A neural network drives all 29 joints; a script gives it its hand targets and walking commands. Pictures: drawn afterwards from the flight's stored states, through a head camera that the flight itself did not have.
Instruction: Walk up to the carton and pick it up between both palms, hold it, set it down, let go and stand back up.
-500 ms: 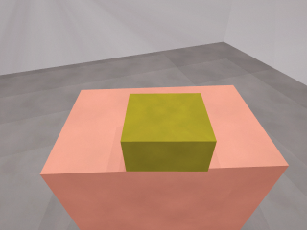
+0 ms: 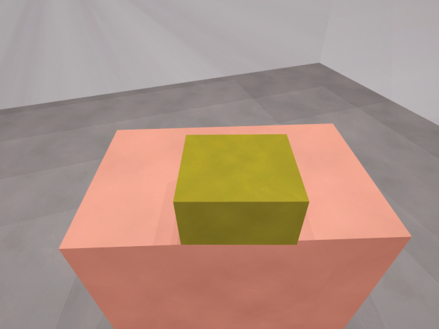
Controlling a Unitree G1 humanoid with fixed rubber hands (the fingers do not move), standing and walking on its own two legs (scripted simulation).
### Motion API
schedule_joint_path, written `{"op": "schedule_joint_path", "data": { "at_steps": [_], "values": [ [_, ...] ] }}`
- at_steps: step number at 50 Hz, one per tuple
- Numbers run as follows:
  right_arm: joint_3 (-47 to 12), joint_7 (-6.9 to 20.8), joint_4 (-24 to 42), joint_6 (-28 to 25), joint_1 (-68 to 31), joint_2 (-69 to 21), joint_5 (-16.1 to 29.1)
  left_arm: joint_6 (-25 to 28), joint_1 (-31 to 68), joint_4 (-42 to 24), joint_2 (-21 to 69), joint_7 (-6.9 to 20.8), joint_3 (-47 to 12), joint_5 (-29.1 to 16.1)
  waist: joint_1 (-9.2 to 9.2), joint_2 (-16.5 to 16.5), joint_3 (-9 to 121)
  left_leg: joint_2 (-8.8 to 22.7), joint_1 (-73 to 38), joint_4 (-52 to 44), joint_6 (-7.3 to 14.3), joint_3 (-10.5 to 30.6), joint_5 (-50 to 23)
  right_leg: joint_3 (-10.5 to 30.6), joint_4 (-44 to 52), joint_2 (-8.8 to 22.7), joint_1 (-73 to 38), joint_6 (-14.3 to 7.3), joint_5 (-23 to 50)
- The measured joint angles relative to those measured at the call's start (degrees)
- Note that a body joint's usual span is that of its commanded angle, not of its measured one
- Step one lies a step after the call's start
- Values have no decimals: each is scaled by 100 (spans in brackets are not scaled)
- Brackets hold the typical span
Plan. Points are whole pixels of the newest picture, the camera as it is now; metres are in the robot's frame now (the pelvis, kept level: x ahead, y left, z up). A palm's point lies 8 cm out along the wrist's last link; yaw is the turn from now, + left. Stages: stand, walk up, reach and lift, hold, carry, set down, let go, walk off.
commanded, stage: stand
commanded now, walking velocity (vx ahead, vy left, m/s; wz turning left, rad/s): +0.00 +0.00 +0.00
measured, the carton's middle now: (237, 185) +0.52 +0.00 -0.02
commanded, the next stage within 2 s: none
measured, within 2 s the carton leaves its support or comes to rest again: neither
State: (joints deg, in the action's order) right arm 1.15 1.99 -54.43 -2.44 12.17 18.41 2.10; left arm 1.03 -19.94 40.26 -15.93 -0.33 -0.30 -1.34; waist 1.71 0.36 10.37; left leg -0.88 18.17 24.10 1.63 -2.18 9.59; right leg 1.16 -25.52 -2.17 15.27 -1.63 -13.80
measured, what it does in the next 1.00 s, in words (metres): stands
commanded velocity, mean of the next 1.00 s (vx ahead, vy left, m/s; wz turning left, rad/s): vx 0.00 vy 0.00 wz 0.00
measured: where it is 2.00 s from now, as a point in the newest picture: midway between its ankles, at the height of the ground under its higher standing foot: outside the picture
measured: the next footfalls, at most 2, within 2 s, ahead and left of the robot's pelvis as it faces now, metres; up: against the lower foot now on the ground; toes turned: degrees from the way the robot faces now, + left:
none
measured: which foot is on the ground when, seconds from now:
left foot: down 0.00-1.00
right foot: down 0.00-1.00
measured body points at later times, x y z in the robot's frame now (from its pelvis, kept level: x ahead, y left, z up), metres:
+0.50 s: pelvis -0.01 +0.00 +0.00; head -0.06 +0.00 +0.45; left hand +0.07 +0.27 -0.11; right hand +0.09 -0.28 -0.12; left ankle +0.03 +0.10 -0.74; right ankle -0.01 -0.10 -0.74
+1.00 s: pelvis -0.02 +0.00 +0.00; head -0.05 +0.01 +0.45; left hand +0.05 +0.27 -0.12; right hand +0.06 -0.28 -0.12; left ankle +0.03 +0.10 -0.74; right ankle -0.01 -0.10 -0.74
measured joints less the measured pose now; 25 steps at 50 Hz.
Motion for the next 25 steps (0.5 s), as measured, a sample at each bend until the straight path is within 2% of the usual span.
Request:
{"op": "schedule_joint_path", "data": {
  "at_steps": [25],
  "values": [
    [0,-6,-215,6,0,0,0,13,-1,241,-5,0,0,0,0,0,-49,0,-2,0,21,0,-102,0,0,0,-2,0,101]
  ]
}}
